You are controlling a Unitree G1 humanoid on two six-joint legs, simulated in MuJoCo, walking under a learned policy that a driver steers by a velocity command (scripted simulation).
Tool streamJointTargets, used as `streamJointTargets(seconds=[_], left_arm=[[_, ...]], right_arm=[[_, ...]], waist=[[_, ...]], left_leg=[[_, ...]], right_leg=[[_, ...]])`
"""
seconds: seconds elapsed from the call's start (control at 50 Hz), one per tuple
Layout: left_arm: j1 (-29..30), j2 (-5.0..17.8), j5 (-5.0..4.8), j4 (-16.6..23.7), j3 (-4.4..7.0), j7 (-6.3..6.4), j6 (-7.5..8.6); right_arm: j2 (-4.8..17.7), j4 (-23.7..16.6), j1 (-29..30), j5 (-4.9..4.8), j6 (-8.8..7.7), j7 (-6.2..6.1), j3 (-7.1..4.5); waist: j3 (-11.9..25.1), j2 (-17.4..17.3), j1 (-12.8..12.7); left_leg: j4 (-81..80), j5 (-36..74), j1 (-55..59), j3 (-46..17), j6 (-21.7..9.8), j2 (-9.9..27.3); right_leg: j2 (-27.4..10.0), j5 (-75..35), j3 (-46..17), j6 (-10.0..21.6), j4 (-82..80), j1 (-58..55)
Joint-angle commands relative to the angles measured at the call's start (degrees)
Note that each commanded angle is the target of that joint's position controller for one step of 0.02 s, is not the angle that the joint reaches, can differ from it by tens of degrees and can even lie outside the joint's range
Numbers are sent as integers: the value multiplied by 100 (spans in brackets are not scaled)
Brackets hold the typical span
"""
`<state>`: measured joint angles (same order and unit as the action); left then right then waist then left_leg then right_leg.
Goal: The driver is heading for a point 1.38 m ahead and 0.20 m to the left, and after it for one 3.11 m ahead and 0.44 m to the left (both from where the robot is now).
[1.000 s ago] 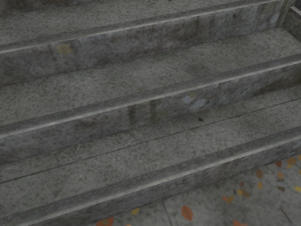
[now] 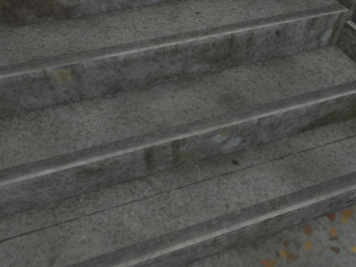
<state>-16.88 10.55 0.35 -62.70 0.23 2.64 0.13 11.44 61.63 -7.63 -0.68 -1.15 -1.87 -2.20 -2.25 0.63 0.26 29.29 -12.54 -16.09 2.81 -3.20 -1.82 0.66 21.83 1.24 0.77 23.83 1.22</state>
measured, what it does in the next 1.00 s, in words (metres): steps on the spot: left foot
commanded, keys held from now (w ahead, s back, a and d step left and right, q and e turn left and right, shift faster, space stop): no key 0.58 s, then w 0.42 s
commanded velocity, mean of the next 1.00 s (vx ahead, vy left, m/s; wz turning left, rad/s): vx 0.11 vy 0.00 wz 0.00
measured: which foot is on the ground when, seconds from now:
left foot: down 0.00-0.72, up 0.74-0.90, down 0.92-1.00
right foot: down 0.00-0.94, up 0.96-1.00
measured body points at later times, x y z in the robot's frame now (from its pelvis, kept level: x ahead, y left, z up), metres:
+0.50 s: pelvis -0.03 +0.00 +0.00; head -0.01 +0.01 +0.45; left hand -0.07 +0.23 -0.16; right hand +0.04 -0.24 -0.15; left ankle +0.03 +0.09 -0.73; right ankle -0.10 -0.11 -0.73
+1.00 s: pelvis +0.07 +0.05 -0.01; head +0.08 +0.06 +0.44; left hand +0.03 +0.30 -0.16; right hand +0.17 -0.22 -0.13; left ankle +0.09 +0.13 -0.74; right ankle -0.08 -0.10 -0.67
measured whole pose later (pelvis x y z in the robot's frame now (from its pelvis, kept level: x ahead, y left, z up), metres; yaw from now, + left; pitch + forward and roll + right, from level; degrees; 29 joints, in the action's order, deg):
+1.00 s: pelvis +0.07 +0.05 -0.01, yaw +0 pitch +1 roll +0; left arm -24.7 12.9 -1.6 -59.3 3.3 0.9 4.8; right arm 14.1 58.5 -8.3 -0.8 -7.4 1.1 -3.7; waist -0.6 1.6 0.3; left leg 33.3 -15.5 -18.5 4.5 -3.7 -0.9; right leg -0.5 26.0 -3.6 1.3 56.4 12.4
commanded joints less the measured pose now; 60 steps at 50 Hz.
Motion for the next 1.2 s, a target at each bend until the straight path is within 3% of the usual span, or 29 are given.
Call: streamJointTargets(seconds=[0.02,0.26,0.58,0.6,0.64,0.66,0.7,0.72,0.74,0.76,0.8,0.86,0.88,0.9,0.92,0.94,0.96,0.98,1.0,1.02,1.04,1.06,1.1,1.12,1.14,1.16,1.2], left_arm=[[-606,405,-3,-23,78,14,12],[-721,294,-1,-42,85,32,125],[-1019,172,-9,1,123,31,212],[-1147,129,-13,-53,120,32,207],[-1123,262,-56,20,177,58,197],[-1137,271,-73,85,186,69,216],[-1320,338,-112,116,218,63,320],[-1521,480,-132,83,270,52,376],[-1662,728,-163,61,353,39,422],[-1421,966,-185,130,440,29,466],[-1316,810,-160,220,436,-14,562],[-1242,890,-176,336,471,-95,513],[-1031,949,-182,420,473,-118,478],[-904,995,-157,499,471,-136,456],[-822,1121,-139,579,501,-147,431],[-509,975,-93,734,450,-157,449],[-611,317,-84,925,272,-161,562],[-479,394,-211,960,295,-182,706],[-228,618,-346,1090,339,-217,778],[-45,713,-341,1131,371,-210,782],[48,699,-243,1153,415,-167,754],[-67,721,-158,1121,464,-131,677],[-297,479,-115,1075,430,-125,574],[-232,399,-87,1122,411,-108,538],[-227,3,312,1071,219,-283,385],[8,-66,264,1173,184,-317,310],[260,147,125,1185,165,-278,213]], right_arm=[[569,-142,-3,13,-22,-37,-100],[556,-88,20,35,15,-74,-93],[511,-95,-29,35,15,-69,-60],[474,-33,-145,39,18,-70,-50],[613,3,-247,-28,23,-78,-114],[641,-24,-205,-46,-10,-72,-130],[549,-143,-32,-83,-166,-22,-125],[480,-242,185,-83,-264,20,-114],[369,-378,507,-94,-363,77,-84],[364,-477,654,-102,-439,127,-68],[547,-593,727,-138,-533,194,-89],[471,-708,849,-169,-624,286,-64],[411,-598,530,-156,-621,310,-65],[489,-366,-69,-132,-603,317,-139],[700,-146,-813,-83,-579,332,-253],[1125,56,-1870,-70,-544,296,-402],[1715,159,-2677,9,-530,277,-508],[1269,131,-2208,64,-600,273,-338],[976,-89,-1498,58,-657,272,-226],[719,-241,-958,63,-677,302,-126],[721,-307,-740,81,-689,337,-95],[689,-346,-628,136,-670,330,-49],[802,-300,-665,190,-623,301,-27],[775,-288,-613,230,-605,266,12],[483,-73,-1045,304,-606,210,134],[516,-20,-1155,291,-596,185,161],[645,-33,-1241,239,-567,165,177]], waist=[[63,-68,-45],[-115,-81,-2],[-83,-41,-2],[47,-54,-12],[-150,-41,-11],[-305,-86,-55],[-527,63,-169],[-576,352,-288],[-699,820,-392],[-949,1113,-324],[-995,784,-247],[-792,495,-205],[-636,512,2],[-286,539,266],[201,445,574],[670,-128,1059],[1171,-1725,1077],[989,-1320,809],[297,-901,518],[22,-446,268],[-87,-167,142],[-101,-131,-11],[-26,-138,-231],[-22,-137,-320],[-211,-90,-354],[-212,-455,-279],[74,-829,-143]], left_leg=[[-349,1651,896,-638,-310,476],[-631,312,660,-720,-260,478],[-621,269,620,-734,-280,467],[-652,-316,659,-696,-282,420],[-571,-1970,315,-614,-323,293],[-560,-2519,49,-690,-367,333],[-317,-2470,-362,-710,-366,319],[104,-1979,-750,-483,-261,185],[752,-1187,-1343,-51,-134,-4],[1287,-766,-1834,-23,-176,156],[1647,-1177,-2533,-250,-268,449],[874,-1014,-2035,72,-277,397],[453,-567,-1046,333,-273,179],[239,16,195,571,-267,-171],[212,349,1198,491,-359,-240],[-260,31,2349,-676,-734,531],[-1432,-465,3407,-3547,-1631,2160],[-1788,-794,3046,-4355,-1727,2446],[-1813,-766,2394,-3548,-1480,2335],[-1881,-407,1871,-2719,-1205,2047],[-2002,129,1487,-2220,-1035,1839],[-2002,1390,1182,-1726,-911,1657],[-1836,3901,816,-972,-893,1487],[-1751,4643,693,-637,-833,1372],[-1610,5370,253,-47,-642,1057],[-1523,5654,213,185,-505,891],[-1310,5610,559,175,-377,886]], right_leg=[[-186,-1166,-173,24,-405,967],[-207,-395,-137,73,-403,1365],[-238,-403,-165,104,-362,1537],[-200,9,-119,129,-373,1479],[-159,1091,-134,327,-237,1667],[-231,1516,-232,458,-236,1782],[-520,1831,-651,711,-477,1762],[-834,1972,-1104,908,-834,1423],[-1376,2064,-1850,1165,-1383,921],[-1921,1714,-2445,1364,-1611,680],[-2125,147,-2404,1331,-1434,-4],[-1729,-1048,-1569,1003,-1174,-233],[-1466,-1598,-1166,879,-953,292],[-1179,-2729,-841,775,-475,803],[-883,-3857,-512,627,358,1101],[-465,-3672,-110,280,1899,1967],[357,-302,86,-75,4252,3527],[217,802,-881,134,5329,4110],[-145,349,-951,398,5390,4416],[-518,-244,-744,512,5096,4261],[-687,-617,-625,523,4740,4045],[-741,-759,-546,476,4576,3669],[-596,-758,-348,288,4285,3172],[-555,-936,-293,179,3851,3066],[-262,-1058,192,117,3094,2523],[-92,-1233,348,90,2379,2253],[101,-1563,407,56,1670,1902]])
Velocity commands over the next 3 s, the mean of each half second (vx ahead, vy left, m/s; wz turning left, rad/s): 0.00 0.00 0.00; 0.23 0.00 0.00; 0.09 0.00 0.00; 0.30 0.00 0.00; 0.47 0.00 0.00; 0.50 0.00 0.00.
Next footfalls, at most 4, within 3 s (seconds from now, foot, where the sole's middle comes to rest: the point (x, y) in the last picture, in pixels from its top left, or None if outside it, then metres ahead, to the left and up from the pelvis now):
0.92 left None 0.13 0.13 -0.77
1.32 right None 0.31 -0.04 -0.77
1.60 left None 0.14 0.16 -0.77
2.06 right None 0.33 -0.07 -0.77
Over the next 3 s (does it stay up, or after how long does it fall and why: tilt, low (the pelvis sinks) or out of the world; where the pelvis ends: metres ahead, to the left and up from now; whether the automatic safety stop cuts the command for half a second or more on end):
stays up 0.68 0.08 0.17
